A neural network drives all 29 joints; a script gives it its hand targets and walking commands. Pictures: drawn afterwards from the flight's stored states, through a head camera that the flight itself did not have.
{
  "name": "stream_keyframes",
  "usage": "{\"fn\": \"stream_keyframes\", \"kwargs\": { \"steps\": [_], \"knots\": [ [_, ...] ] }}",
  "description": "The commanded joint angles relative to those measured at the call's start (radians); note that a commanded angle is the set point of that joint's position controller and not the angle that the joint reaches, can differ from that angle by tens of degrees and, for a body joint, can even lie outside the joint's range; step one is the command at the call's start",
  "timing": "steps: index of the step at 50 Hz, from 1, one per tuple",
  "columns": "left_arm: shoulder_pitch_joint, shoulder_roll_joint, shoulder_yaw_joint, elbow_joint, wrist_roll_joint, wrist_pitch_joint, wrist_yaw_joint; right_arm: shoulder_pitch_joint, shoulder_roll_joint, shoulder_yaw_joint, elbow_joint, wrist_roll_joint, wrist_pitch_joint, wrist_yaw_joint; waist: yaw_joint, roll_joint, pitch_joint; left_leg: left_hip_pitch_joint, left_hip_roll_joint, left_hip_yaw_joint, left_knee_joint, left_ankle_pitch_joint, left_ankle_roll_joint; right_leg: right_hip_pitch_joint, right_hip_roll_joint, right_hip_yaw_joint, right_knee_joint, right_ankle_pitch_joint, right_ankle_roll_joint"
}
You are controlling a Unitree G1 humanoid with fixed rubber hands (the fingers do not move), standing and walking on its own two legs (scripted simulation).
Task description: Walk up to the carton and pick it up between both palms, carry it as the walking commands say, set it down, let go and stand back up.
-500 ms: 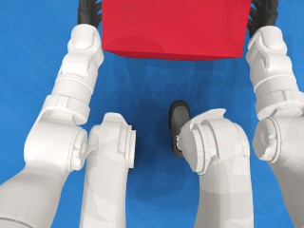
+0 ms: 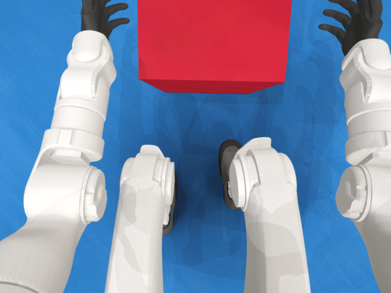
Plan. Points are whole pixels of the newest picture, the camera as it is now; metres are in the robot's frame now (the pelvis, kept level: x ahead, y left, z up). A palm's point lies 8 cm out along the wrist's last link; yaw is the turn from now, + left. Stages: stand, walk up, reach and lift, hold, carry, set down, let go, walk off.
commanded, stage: set down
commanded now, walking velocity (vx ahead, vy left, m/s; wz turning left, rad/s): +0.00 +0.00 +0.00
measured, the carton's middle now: (209, 51) +0.51 -0.06 -0.26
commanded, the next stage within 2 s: let go in 0.98 s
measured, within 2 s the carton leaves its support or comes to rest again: neither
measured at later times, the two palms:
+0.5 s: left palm out of the picture +0.54 +0.14 +0.03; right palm out of the picture +0.49 -0.30 +0.03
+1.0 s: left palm out of the picture +0.53 +0.14 +0.16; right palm out of the picture +0.49 -0.30 +0.15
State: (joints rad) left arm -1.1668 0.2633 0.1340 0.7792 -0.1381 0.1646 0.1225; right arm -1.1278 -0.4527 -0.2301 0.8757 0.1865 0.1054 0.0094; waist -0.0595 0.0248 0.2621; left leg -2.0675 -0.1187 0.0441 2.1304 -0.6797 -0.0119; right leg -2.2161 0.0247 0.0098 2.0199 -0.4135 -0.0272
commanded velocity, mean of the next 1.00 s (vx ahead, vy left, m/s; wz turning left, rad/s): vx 0.00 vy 0.00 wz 0.00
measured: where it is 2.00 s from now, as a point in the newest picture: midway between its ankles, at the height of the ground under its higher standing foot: (198, 199)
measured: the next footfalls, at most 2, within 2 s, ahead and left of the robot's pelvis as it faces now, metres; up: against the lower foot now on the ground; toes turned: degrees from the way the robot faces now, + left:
none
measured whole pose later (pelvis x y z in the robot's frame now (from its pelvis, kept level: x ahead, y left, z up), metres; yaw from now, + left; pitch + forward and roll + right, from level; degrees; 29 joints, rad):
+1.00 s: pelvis +0.06 -0.01 +0.25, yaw -2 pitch +41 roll +3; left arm -0.83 0.19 0.22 0.69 -0.02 0.13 0.04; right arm -0.85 -0.34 -0.32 0.82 0.04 0.08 0.10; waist -0.02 -0.01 -0.06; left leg -1.39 -0.08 -0.02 1.12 -0.44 -0.01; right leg -1.51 0.05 0.04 1.07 -0.27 -0.03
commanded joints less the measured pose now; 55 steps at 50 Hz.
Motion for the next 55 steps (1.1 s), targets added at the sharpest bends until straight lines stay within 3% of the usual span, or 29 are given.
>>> {"fn": "stream_keyframes", "kwargs": {
  "steps": [1,5,7,8,9,10,14,16,18,19,21,22,24,26,27,28,31,32,34,38,39,41,44,45,49,50,51,52,55],
  "knots": [
    [-0.197,0.120,0.045,-0.085,0.039,-0.018,-0.010,-0.206,-0.124,0.005,-0.125,-0.015,0.006,0.014,0.036,-0.105,-1.253,0.181,0.030,0.003,-0.304,0.104,-0.019,1.019,-0.035,0.059,-0.202,0.176,0.039],
    [-0.108,0.061,0.068,-0.054,0.038,-0.027,-0.034,-0.106,-0.103,-0.065,-0.138,-0.088,0.004,0.028,-0.031,-0.142,-1.231,0.143,0.035,-0.005,-0.366,0.087,-0.012,1.049,-0.027,0.047,-0.273,0.193,0.055],
    [-0.110,0.109,0.085,-0.175,0.056,-0.026,-0.038,-0.140,-0.060,-0.021,-0.231,-0.051,0.011,0.028,0.027,-0.152,-1.379,0.162,0.020,0.021,-0.395,0.173,-0.009,1.182,-0.020,0.063,-0.285,0.316,0.056],
    [-0.076,0.094,0.107,-0.036,0.081,-0.023,-0.039,-0.079,-0.110,-0.090,-0.089,-0.099,0.014,0.031,0.006,-0.108,-1.220,0.105,0.036,0.030,-0.404,0.085,-0.014,1.081,-0.015,0.063,-0.315,0.204,0.045],
    [-0.096,0.086,0.096,-0.069,0.087,-0.027,-0.038,-0.036,-0.093,-0.104,-0.113,-0.097,0.015,0.034,-0.028,-0.069,-1.223,0.168,0.038,0.012,-0.423,0.112,-0.018,1.064,-0.009,0.049,-0.327,0.240,0.049],
    [-0.067,0.044,0.047,-0.171,0.055,-0.030,-0.041,-0.044,-0.091,-0.069,-0.170,-0.075,0.013,0.037,0.006,-0.045,-1.339,0.251,0.026,0.019,-0.468,0.153,-0.027,1.100,-0.009,0.035,-0.337,0.266,0.049],
    [-0.057,0.040,0.055,-0.164,0.059,-0.022,-0.049,-0.048,-0.117,-0.105,-0.145,-0.090,0.004,0.044,-0.033,-0.029,-1.314,0.305,0.025,0.009,-0.511,0.194,-0.035,1.048,0.003,0.030,-0.390,0.259,0.042],
    [-0.054,0.021,0.045,-0.221,0.044,-0.020,-0.048,-0.028,-0.110,-0.108,-0.168,-0.069,0.008,0.054,-0.051,0.007,-1.366,0.411,0.036,-0.024,-0.539,0.313,-0.038,1.083,0.006,0.007,-0.382,0.390,0.022],
    [-0.084,0.021,0.022,-0.296,0.032,-0.017,-0.039,-0.067,-0.110,-0.087,-0.251,-0.063,0.000,0.071,-0.038,-0.019,-1.471,0.562,0.030,-0.018,-0.596,0.382,-0.041,1.085,0.008,-0.024,-0.443,0.408,0.038],
    [-0.004,0.096,0.108,-0.266,0.083,-0.003,-0.034,-0.005,-0.127,-0.118,-0.218,-0.067,0.016,0.075,0.016,-0.025,-1.423,0.516,0.029,-0.007,-0.611,0.333,-0.034,1.127,0.013,0.000,-0.467,0.364,0.027],
    [-0.028,0.060,0.075,-0.325,0.059,0.017,-0.036,-0.075,-0.158,-0.122,-0.324,-0.052,0.028,0.087,0.010,-0.036,-1.496,0.562,0.037,-0.023,-0.673,0.288,-0.026,1.261,0.007,-0.001,-0.498,0.342,0.035],
    [-0.060,0.059,0.077,-0.265,0.063,0.023,-0.036,-0.047,-0.124,-0.107,-0.229,-0.052,0.043,0.098,0.003,-0.045,-1.403,0.527,0.031,-0.018,-0.672,0.276,-0.029,1.201,0.015,-0.007,-0.520,0.323,0.029],
    [0.074,0.066,0.098,-0.194,0.094,0.032,-0.038,0.012,-0.103,-0.096,-0.211,-0.056,0.049,0.108,0.058,-0.049,-1.329,0.593,0.048,-0.038,-0.739,0.232,-0.025,1.121,-0.003,-0.004,-0.574,0.235,0.048],
    [0.058,0.026,0.057,-0.314,0.053,0.026,-0.039,-0.016,-0.134,-0.116,-0.301,-0.074,0.036,0.109,0.024,-0.064,-1.450,0.670,0.031,-0.040,-0.790,0.316,-0.038,1.256,0.012,-0.034,-0.601,0.307,0.050],
    [0.049,0.059,0.087,-0.214,0.065,0.028,-0.040,0.005,-0.148,-0.129,-0.182,-0.080,0.036,0.110,0.000,-0.094,-1.364,0.643,0.044,-0.052,-0.794,0.301,-0.030,1.184,0.011,-0.023,-0.615,0.290,0.055],
    [0.069,0.012,0.059,-0.252,0.048,0.020,-0.047,0.028,-0.110,-0.114,-0.194,-0.062,0.028,0.116,0.023,-0.045,-1.364,0.685,0.034,-0.034,-0.815,0.320,-0.039,1.200,0.020,-0.034,-0.643,0.299,0.044],
    [0.043,0.044,0.083,-0.264,0.045,0.004,-0.059,-0.034,-0.104,-0.109,-0.210,-0.071,0.012,0.117,0.016,-0.122,-1.341,0.589,0.050,-0.052,-0.855,0.356,-0.036,1.370,-0.002,0.014,-0.669,0.414,0.039],
    [0.115,0.003,0.080,-0.145,0.060,-0.003,-0.069,0.046,-0.069,-0.097,-0.113,-0.070,0.008,0.118,0.030,-0.123,-1.212,0.518,0.037,-0.008,-0.859,0.299,-0.038,1.367,0.005,0.032,-0.707,0.361,0.042],
    [0.125,-0.001,0.037,-0.234,0.053,-0.022,-0.078,0.095,-0.066,-0.101,-0.157,-0.088,-0.009,0.115,-0.007,-0.107,-1.312,0.516,0.038,-0.016,-0.878,0.335,-0.044,1.463,0.003,0.057,-0.731,0.424,0.038],
    [0.146,0.053,0.102,-0.192,0.103,-0.032,-0.074,0.069,-0.049,-0.110,-0.114,-0.107,-0.019,0.107,0.047,-0.074,-1.205,0.591,0.049,-0.033,-1.001,0.356,-0.041,1.500,-0.011,0.063,-0.809,0.439,0.046],
    [0.154,0.039,0.083,-0.173,0.099,-0.036,-0.077,0.108,-0.061,-0.122,-0.128,-0.119,-0.024,0.104,0.009,-0.056,-1.220,0.639,0.064,-0.038,-1.005,0.375,-0.047,1.507,-0.020,0.088,-0.851,0.473,0.050],
    [0.121,0.050,0.090,-0.217,0.082,-0.048,-0.089,0.043,-0.029,-0.084,-0.188,-0.084,-0.029,0.093,0.069,-0.010,-1.260,0.631,0.049,-0.021,-1.033,0.358,-0.045,1.641,-0.018,0.106,-0.861,0.518,0.035],
    [0.126,0.028,0.073,-0.278,0.067,-0.048,-0.082,0.124,-0.044,-0.095,-0.210,-0.120,-0.036,0.085,0.008,-0.095,-1.342,0.694,0.060,-0.037,-1.103,0.450,-0.041,1.761,-0.017,0.094,-0.906,0.615,0.048],
    [0.142,0.070,0.124,-0.190,0.109,-0.049,-0.083,0.090,-0.021,-0.124,-0.171,-0.140,-0.030,0.088,0.043,-0.094,-1.246,0.624,0.064,-0.045,-1.133,0.422,-0.031,1.751,-0.027,0.100,-0.909,0.621,0.040],
    [0.221,0.026,0.103,-0.160,0.112,-0.061,-0.092,0.158,0.010,-0.076,-0.168,-0.142,-0.046,0.086,0.042,-0.091,-1.173,0.604,0.072,-0.040,-1.193,0.375,-0.021,1.783,-0.047,0.105,-0.971,0.577,0.039],
    [0.220,0.003,0.094,-0.153,0.106,-0.060,-0.100,0.142,0.047,-0.053,-0.155,-0.142,-0.043,0.087,0.076,-0.097,-1.156,0.675,0.063,-0.044,-1.199,0.397,-0.017,1.736,-0.035,0.106,-0.990,0.512,0.038],
    [0.211,0.011,0.110,-0.108,0.118,-0.064,-0.103,0.143,0.010,-0.110,-0.113,-0.155,-0.052,0.085,0.019,-0.063,-1.111,0.650,0.062,-0.035,-1.192,0.371,-0.025,1.705,-0.037,0.111,-1.010,0.532,0.040],
    [0.209,0.034,0.129,-0.143,0.128,-0.068,-0.099,0.150,-0.022,-0.112,-0.105,-0.159,-0.052,0.083,0.056,-0.055,-1.154,0.708,0.073,-0.044,-1.203,0.380,-0.032,1.713,-0.041,0.098,-1.012,0.490,0.042],
    [0.263,-0.014,0.054,-0.168,0.078,-0.074,-0.105,0.200,0.014,-0.094,-0.196,-0.170,-0.062,0.077,-0.020,-0.058,-1.289,0.811,0.068,-0.055,-1.227,0.489,-0.032,1.785,-0.038,0.071,-1.015,0.626,0.025]
  ]
}}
